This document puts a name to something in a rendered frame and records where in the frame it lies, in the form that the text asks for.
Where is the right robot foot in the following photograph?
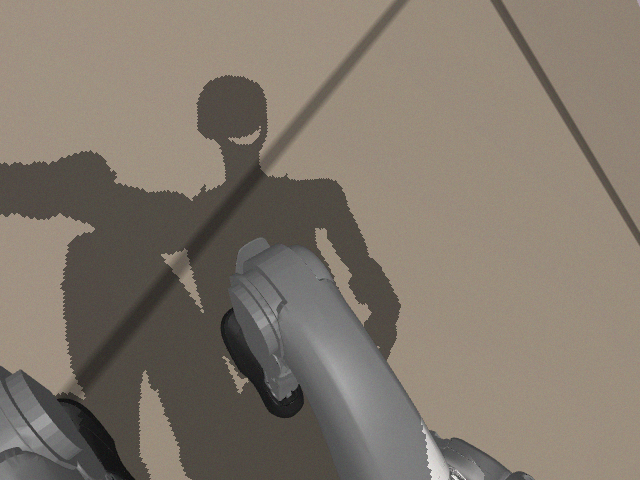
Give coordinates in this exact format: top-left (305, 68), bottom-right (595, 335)
top-left (221, 308), bottom-right (304, 418)

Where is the right robot hand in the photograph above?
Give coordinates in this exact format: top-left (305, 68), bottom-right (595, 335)
top-left (429, 430), bottom-right (512, 480)

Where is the left robot foot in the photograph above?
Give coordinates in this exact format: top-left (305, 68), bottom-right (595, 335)
top-left (57, 398), bottom-right (135, 480)

